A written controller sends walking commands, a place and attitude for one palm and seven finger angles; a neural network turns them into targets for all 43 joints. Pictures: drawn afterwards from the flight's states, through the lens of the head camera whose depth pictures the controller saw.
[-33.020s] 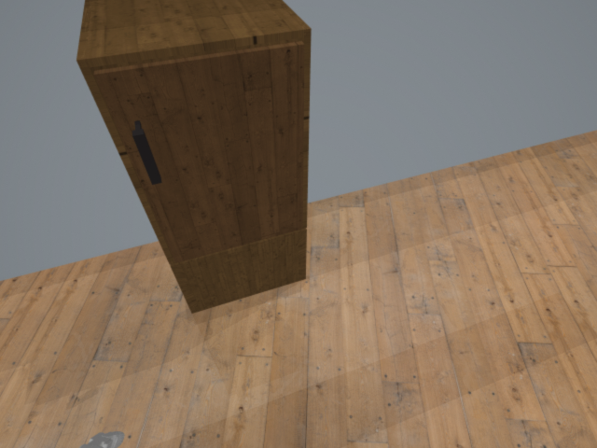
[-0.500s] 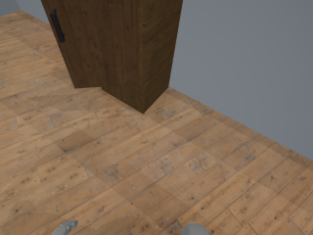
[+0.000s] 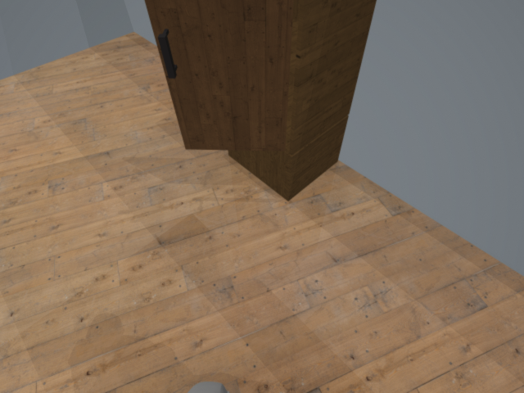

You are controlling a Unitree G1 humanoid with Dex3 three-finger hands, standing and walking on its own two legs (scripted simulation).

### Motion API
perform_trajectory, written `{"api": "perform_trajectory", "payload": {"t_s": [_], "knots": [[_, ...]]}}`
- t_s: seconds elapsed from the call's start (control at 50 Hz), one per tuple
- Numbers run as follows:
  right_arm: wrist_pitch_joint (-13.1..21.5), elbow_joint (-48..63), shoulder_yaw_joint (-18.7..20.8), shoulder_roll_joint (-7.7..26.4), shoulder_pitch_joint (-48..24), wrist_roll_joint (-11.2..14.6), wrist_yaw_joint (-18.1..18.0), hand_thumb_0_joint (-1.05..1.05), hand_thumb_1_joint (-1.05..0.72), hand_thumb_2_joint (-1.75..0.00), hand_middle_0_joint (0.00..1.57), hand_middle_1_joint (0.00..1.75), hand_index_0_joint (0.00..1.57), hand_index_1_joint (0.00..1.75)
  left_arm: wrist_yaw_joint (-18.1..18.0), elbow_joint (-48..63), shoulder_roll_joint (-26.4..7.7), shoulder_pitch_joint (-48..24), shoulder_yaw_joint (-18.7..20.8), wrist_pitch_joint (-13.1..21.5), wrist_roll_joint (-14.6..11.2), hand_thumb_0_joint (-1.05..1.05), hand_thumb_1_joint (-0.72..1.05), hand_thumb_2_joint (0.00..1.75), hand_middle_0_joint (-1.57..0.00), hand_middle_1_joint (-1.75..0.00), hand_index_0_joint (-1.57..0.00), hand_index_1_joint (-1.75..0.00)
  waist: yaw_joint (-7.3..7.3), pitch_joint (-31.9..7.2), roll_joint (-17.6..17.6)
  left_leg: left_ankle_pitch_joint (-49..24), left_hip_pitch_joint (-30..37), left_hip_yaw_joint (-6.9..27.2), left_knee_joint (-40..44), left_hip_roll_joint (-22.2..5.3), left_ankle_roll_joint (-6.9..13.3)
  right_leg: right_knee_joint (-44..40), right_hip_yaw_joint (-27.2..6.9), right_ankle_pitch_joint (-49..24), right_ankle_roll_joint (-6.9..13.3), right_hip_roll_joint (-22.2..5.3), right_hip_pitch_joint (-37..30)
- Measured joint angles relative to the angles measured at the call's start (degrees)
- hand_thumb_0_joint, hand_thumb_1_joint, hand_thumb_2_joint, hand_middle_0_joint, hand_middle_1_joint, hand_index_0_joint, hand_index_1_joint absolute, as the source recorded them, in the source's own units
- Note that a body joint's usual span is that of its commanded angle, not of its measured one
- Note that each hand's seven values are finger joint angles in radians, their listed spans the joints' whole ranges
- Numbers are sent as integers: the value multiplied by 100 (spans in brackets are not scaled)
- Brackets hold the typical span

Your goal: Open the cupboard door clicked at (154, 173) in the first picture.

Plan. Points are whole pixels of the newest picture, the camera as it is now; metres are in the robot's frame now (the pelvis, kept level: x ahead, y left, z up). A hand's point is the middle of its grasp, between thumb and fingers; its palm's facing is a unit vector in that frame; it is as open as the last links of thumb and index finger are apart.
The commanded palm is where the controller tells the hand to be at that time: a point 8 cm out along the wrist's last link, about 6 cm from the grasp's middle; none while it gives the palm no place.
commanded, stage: take the last steps up to it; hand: left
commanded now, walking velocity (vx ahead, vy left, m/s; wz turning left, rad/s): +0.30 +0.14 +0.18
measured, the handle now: (169, 53) +1.01 +0.35 -0.01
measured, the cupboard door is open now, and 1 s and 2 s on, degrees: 44 44 44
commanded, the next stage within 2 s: come to a stop and stand still in 1.30 s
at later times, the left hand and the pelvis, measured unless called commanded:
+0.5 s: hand out of the picture +0.13 +0.28 -0.18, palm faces +0.09 -0.98 -0.16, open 7.4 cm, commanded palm none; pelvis +0.09 +0.09 +0.00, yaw +2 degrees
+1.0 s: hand (148, 307) +0.29 +0.26 -0.17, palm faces +0.09 -0.97 -0.21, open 7.1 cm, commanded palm none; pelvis +0.27 +0.07 +0.00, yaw +3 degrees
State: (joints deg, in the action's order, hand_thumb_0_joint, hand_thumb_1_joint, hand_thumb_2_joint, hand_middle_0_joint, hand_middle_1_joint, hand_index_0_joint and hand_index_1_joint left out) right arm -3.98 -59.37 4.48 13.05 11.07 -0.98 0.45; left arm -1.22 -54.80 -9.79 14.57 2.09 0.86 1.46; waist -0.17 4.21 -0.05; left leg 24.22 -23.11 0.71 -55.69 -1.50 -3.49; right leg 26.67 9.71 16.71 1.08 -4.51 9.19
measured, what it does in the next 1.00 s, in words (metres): walks ahead: left foot, then right foot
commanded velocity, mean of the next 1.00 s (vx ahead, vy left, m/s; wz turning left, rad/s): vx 0.30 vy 0.05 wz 0.00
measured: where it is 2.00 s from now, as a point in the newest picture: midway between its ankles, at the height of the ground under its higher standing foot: (242, 333)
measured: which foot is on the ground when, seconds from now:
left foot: up 0.00-0.16, down 0.18-0.74, up 0.76-1.00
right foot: down 0.00-0.18, up 0.20-0.72, down 0.74-1.00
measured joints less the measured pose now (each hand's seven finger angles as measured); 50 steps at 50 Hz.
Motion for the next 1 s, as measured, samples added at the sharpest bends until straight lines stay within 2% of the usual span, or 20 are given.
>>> {"api": "perform_trajectory", "payload": {"t_s": [0.12, 0.16, 0.18, 0.2, 0.24, 0.26, 0.3, 0.36, 0.44, 0.52, 0.62, 0.7, 0.74, 0.76, 0.8, 0.84, 0.9, 0.94, 1.0], "knots": [[130, 80, -69, -73, -270, 0, 85, 1, -91, -90, 20, 30, 19, 30, 76, -329, -164, 455, 104, 45, 62, 0, 91, 90, -20, -30, -21, -30, -314, -56, 229, 157, 442, -374, 1230, 24, 134, 51, 170, 102, -220, -262, -86], [241, 163, -105, -115, -339, 4, 96, 1, -91, -90, 20, 30, 19, 30, 96, -471, -241, 631, 138, 1, 56, 1, 91, 90, -20, -30, -21, -30, -371, -95, 318, -141, 747, -508, 1976, 72, 199, 218, 185, 224, -339, -369, -70], [322, 224, -127, -115, -347, 7, 94, 1, -91, -90, 20, 30, 19, 30, 109, -533, -264, 737, 148, -34, 39, 1, 91, 90, -20, -30, -21, -30, -380, -142, 316, -324, 938, -541, 2399, 82, 271, 410, 180, 341, -390, -401, -4], [410, 272, -125, -136, -365, -7, 76, 1, -91, -90, 20, 30, 19, 30, 126, -615, -287, 789, 158, -90, 17, 1, 91, 90, -20, -30, -21, -30, -361, -152, 329, -649, 945, -556, 2445, 113, 404, 808, 96, 643, -379, -426, 137], [521, 345, -172, -227, -328, -33, 11, 1, -90, -90, 20, 30, 20, 30, 123, -772, -324, 799, 149, -233, 18, 1, 91, 90, -20, -30, -20, -30, -353, -148, 378, -593, 1003, -637, 2293, 174, 594, 2018, -289, 1158, -281, -347, 608], [555, 361, -208, -273, -258, -39, -21, 1, -90, -90, 20, 30, 20, 30, 123, -820, -327, 783, 143, -272, 29, 1, 91, 90, -20, -30, -20, -30, -334, -169, 375, -537, 1102, -662, 2363, 189, 647, 2563, -397, 1174, -235, -290, 860], [598, 342, -269, -355, -59, -37, -80, 1, -90, -90, 20, 30, 20, 30, 154, -851, -313, 683, 129, -279, 42, 1, 91, 90, -20, -30, -20, -30, -281, -204, 331, -557, 1355, -663, 2672, 224, 692, 3323, -489, 871, -188, -218, 1314], [678, 203, -263, -399, 266, 2, -190, 0, -93, -90, 20, 30, 20, 30, 195, -755, -263, 442, 102, -201, 35, 1, 91, 90, -20, -30, -20, -30, -217, -186, 281, -741, 1774, -659, 3236, 317, 739, 3762, -591, 263, -200, -187, 1848], [722, -88, -309, -397, 737, 15, -199, 0, -93, -90, 20, 30, 20, 30, 197, -558, -189, 54, 84, -131, 10, 1, 91, 90, -20, -30, -20, -30, -141, -157, 245, -830, 2203, -644, 3732, 421, 802, 3707, -643, -224, -234, -142, 2317], [720, -368, -341, -474, 1184, 6, -221, 0, -92, -90, 20, 30, 20, 30, 205, -413, -120, -315, 70, -131, -7, 1, 91, 90, -20, -30, -20, -30, -21, -133, 231, -734, 2521, -661, 3960, 498, 805, 3269, -593, -537, -221, -106, 2494], [740, -633, -375, -569, 1623, -40, -251, 1, -91, -90, 20, 30, 20, 30, 234, -272, -27, -746, 17, -143, -28, 1, 91, 90, -20, -30, -20, -30, 232, -41, 135, -444, 2830, -681, 4003, 502, 746, 2237, -457, -571, -84, -33, 2284], [716, -830, -397, -623, 1871, -50, -251, 1, -91, -90, 20, 30, 20, 30, 244, -118, 39, -1011, -26, -58, -41, 1, 91, 90, -20, -30, -20, -30, 374, 54, -13, 32, 2948, -702, 3636, 356, 621, 1349, -330, -311, 130, 181, 1757], [678, -936, -391, -692, 1989, -5, -224, 1, -90, -90, 20, 30, 20, 30, 239, -30, 41, -1036, -24, 102, -27, 1, 91, 90, -20, -30, -20, -30, 348, 61, -2, 413, 2668, -693, 2679, 262, 570, 915, -301, -506, 299, 266, 1316], [635, -982, -377, -708, 1939, 33, -208, 1, -90, -90, 20, 30, 20, 30, 215, -12, 65, -1038, -4, 193, -28, 1, 91, 90, -20, -30, -20, -30, 312, 109, -27, 513, 2300, -613, 1687, 205, 541, 1061, -278, -394, 329, 305, 1299], [553, -978, -324, -692, 1745, 73, -177, 1, -90, -90, 20, 30, 20, 30, 164, -29, 121, -948, -11, 280, -71, 0, 91, 90, -20, -30, -20, -30, 296, 193, -81, 494, 1460, -342, -267, 175, 534, 1129, -198, -118, 310, 361, 1097], [490, -868, -261, -639, 1464, 51, -154, 1, -90, -90, 20, 30, 20, 30, 103, -107, 174, -747, -16, 271, -85, 0, 91, 90, -20, -30, -20, -30, 269, 184, -99, 91, 708, -256, -1213, 69, 516, 835, -170, -96, 245, 412, 811], [472, -562, -199, -586, 991, -6, -119, 1, -90, -90, 20, 30, 20, 30, -55, -216, 116, -437, 155, 316, -132, -2, 95, 90, -20, -30, -21, -30, 231, 104, -68, -444, -162, -184, -1162, -206, 417, 250, -150, -260, 217, 484, 449], [488, -364, -162, -558, 701, -32, -92, 1, -91, -90, 20, 30, 20, 30, -41, -346, 7, -254, 165, 308, -79, -3, 96, 90, -20, -30, -21, -30, 204, 27, -33, -673, -482, -189, -634, -359, 335, -57, -151, -319, 219, 500, 251], [507, -177, -104, -464, 347, -57, -99, 1, -92, -90, 20, 30, 19, 30, 21, -557, -34, 16, 141, 286, -37, -2, 96, 90, -20, -30, -20, -30, 110, -73, -13, -897, -597, -246, 366, -461, 240, -339, -162, -296, 159, 484, -19]]}}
